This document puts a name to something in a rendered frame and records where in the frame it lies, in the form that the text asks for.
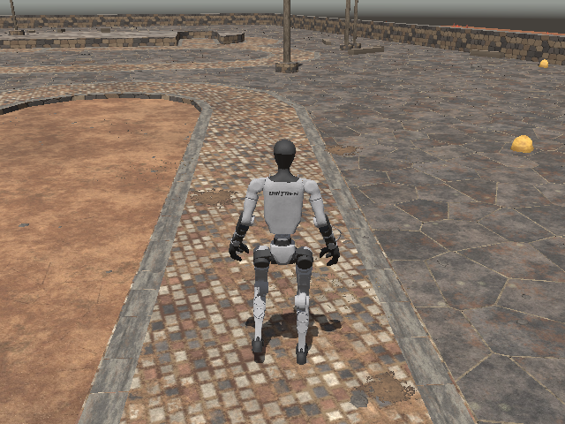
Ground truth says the robot right shin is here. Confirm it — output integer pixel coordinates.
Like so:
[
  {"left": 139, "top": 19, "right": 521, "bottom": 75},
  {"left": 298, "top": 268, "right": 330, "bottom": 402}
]
[{"left": 297, "top": 295, "right": 310, "bottom": 352}]

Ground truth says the left robot forearm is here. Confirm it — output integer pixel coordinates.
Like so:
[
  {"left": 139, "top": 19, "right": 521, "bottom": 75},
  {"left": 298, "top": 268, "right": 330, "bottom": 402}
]
[{"left": 230, "top": 212, "right": 249, "bottom": 246}]

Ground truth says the robot right upper arm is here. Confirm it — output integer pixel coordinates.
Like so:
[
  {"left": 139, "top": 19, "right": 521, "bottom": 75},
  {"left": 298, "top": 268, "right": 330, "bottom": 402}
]
[{"left": 302, "top": 178, "right": 328, "bottom": 228}]

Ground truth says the humanoid robot torso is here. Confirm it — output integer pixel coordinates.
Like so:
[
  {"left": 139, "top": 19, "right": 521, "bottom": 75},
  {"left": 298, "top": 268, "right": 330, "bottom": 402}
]
[{"left": 263, "top": 174, "right": 304, "bottom": 265}]

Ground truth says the right robot forearm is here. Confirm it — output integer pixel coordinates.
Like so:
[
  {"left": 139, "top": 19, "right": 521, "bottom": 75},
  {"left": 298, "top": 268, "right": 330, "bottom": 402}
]
[{"left": 319, "top": 214, "right": 337, "bottom": 250}]

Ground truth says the robot left upper arm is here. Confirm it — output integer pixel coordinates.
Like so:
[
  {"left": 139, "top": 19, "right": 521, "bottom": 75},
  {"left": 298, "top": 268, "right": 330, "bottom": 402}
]
[{"left": 241, "top": 178, "right": 266, "bottom": 226}]

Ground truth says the right robot hand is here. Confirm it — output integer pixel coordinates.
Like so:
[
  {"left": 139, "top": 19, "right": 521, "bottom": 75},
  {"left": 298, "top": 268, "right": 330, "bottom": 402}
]
[{"left": 320, "top": 246, "right": 340, "bottom": 266}]

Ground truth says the left robot hand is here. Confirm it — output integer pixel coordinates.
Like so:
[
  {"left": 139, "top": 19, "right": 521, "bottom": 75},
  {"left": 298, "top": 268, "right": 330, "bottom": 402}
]
[{"left": 229, "top": 242, "right": 249, "bottom": 261}]

